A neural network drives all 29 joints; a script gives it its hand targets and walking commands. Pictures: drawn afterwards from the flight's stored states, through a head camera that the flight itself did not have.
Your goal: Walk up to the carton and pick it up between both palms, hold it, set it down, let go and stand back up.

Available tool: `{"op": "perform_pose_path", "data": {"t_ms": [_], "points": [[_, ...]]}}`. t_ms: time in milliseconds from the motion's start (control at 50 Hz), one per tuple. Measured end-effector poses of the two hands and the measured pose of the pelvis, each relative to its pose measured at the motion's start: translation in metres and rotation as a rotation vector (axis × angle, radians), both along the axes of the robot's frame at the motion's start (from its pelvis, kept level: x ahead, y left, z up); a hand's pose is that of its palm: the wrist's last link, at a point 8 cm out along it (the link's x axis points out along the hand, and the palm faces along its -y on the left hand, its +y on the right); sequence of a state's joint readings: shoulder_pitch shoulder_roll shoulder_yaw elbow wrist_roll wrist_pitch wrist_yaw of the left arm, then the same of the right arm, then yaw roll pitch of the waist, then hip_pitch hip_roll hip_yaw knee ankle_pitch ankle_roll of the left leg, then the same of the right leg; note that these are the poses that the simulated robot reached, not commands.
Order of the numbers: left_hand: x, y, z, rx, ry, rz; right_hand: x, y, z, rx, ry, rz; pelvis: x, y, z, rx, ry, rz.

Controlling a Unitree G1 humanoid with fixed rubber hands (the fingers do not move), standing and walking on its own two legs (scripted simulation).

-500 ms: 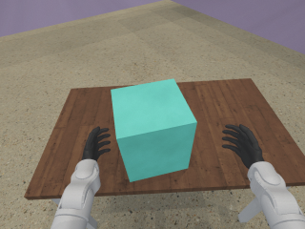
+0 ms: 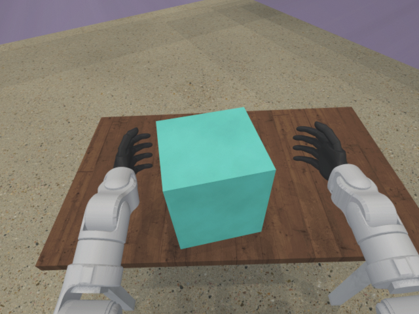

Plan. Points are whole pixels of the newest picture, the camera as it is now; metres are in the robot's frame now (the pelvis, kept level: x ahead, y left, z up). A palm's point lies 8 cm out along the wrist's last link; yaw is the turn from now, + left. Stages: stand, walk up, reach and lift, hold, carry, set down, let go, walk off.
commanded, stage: reach and lift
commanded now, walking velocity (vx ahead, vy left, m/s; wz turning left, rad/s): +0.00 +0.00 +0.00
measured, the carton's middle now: (211, 179) +0.42 +0.04 -0.01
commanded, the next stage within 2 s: none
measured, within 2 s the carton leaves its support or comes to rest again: neither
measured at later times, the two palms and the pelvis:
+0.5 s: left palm (130, 134) +0.39 +0.19 +0.16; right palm (322, 122) +0.42 -0.17 +0.16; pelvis +0.00 +0.00 +0.00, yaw +0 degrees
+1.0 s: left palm (130, 172) +0.38 +0.21 +0.06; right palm (300, 141) +0.43 -0.15 +0.10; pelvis +0.00 +0.00 +0.00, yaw +0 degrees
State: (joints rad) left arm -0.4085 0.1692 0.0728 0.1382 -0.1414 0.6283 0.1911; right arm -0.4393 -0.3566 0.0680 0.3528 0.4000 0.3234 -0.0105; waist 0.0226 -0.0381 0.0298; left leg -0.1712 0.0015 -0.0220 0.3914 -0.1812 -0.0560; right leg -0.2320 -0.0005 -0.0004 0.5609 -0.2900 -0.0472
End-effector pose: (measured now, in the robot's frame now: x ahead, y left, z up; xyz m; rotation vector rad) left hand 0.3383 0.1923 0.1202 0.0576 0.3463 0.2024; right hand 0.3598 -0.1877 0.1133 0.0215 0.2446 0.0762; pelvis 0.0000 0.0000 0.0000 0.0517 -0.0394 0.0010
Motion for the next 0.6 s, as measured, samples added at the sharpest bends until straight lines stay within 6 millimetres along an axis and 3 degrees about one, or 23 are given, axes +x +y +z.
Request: {"op": "perform_pose_path", "data": {"t_ms": [140, 300, 440, 600], "points": [[0.009, 0.009, 0.008, 0.001, -0.010, 0.026, 0.017, 0.010, 0.020, -0.011, -0.040, 0.017, 0.003, 0.002, 0.001, -0.004, 0.009, 0.000], [0.020, 0.005, 0.028, 0.001, -0.050, 0.008, 0.036, 0.013, 0.040, -0.010, -0.043, 0.008, 0.002, 0.004, 0.001, -0.010, 0.013, -0.001], [0.042, -0.002, 0.037, 0.007, -0.034, -0.004, 0.052, 0.010, 0.044, -0.012, -0.004, -0.019, 0.002, 0.004, 0.001, -0.010, 0.018, -0.001], [0.062, -0.004, 0.040, 0.015, -0.039, -0.002, 0.069, 0.022, 0.049, -0.020, -0.016, 0.009, 0.005, 0.003, 0.002, -0.010, 0.040, -0.001]]}}
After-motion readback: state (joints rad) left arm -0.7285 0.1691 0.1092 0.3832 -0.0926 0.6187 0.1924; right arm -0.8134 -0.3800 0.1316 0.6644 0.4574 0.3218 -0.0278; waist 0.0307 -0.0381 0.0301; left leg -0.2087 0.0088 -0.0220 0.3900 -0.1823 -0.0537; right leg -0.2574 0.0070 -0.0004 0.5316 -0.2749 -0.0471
